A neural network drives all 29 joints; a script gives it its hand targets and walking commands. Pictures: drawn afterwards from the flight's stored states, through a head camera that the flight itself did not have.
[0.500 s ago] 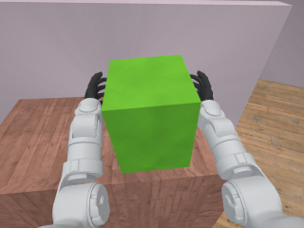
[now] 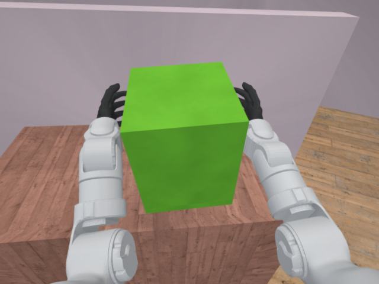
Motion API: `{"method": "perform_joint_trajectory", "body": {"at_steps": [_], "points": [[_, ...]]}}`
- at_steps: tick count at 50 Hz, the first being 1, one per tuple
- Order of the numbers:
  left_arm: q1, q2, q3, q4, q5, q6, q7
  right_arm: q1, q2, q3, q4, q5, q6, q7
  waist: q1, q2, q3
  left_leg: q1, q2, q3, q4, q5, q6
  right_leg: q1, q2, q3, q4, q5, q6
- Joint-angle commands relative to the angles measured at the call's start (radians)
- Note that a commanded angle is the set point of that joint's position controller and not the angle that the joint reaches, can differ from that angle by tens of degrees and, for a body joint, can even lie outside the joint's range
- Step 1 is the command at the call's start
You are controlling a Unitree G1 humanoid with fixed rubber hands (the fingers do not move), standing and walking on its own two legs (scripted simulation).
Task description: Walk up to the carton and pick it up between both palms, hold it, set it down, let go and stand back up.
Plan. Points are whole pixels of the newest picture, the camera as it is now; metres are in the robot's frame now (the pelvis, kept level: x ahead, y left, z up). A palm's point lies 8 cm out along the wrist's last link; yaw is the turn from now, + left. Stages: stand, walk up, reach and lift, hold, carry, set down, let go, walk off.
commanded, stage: reach and lift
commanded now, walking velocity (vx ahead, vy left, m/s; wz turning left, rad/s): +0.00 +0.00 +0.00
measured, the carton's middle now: (183, 138) +0.39 -0.01 +0.16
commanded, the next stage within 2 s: hold in 0.54 s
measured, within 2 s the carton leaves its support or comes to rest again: neither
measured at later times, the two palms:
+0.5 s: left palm (105, 115) +0.38 +0.15 +0.24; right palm (252, 111) +0.38 -0.15 +0.24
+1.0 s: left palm (98, 111) +0.37 +0.15 +0.25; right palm (250, 105) +0.37 -0.14 +0.25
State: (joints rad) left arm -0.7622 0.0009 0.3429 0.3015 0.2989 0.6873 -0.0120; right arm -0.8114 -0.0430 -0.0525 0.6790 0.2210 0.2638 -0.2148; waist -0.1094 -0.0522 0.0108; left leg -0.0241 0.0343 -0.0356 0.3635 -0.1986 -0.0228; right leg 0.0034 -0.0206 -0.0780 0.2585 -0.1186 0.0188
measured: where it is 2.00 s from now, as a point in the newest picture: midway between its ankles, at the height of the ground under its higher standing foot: outside the picture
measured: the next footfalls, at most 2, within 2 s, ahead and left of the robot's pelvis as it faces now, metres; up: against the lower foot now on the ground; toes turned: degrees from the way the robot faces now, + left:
none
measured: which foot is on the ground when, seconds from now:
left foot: down 0.00-1.00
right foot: down 0.00-1.00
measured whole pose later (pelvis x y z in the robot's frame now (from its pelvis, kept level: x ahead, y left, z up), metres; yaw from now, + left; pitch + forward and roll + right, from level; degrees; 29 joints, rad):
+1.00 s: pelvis +0.00 +0.00 +0.00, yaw -1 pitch -9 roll -1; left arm -0.86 0.02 0.40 0.33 0.34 0.83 -0.05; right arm -0.94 -0.06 -0.07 0.73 0.25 0.43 -0.23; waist -0.08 -0.03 -0.02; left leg -0.01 0.04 -0.03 0.34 -0.19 -0.03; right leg 0.00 -0.02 -0.07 0.27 -0.12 0.01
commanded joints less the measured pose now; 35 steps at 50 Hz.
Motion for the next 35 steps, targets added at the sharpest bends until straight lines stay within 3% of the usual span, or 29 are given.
{"method": "perform_joint_trajectory", "body": {"at_steps": [1,20,35], "points": [[-0.697,-0.648,-0.508,-0.118,-0.144,-0.077,-0.092,-0.799,0.616,0.354,-0.316,0.077,-0.032,0.091,-0.012,0.095,-0.428,0.076,-0.079,0.034,-0.027,0.257,-0.022,0.116,0.093,-0.021,0.007,0.133,0.019],[-0.653,-0.610,-0.492,-0.174,-0.132,-0.015,-0.119,-0.771,0.614,0.398,-0.371,0.130,0.040,0.057,-0.009,0.075,-0.411,0.084,-0.090,0.038,-0.014,0.337,-0.021,0.181,0.093,-0.010,0.012,0.259,0.033],[-0.705,-0.614,-0.499,-0.184,-0.143,0.029,-0.119,-0.826,0.611,0.386,-0.364,0.155,0.088,0.061,0.005,0.094,-0.402,0.054,-0.080,0.044,-0.037,0.278,-0.021,0.160,0.097,-0.004,0.006,0.147,0.018]]}}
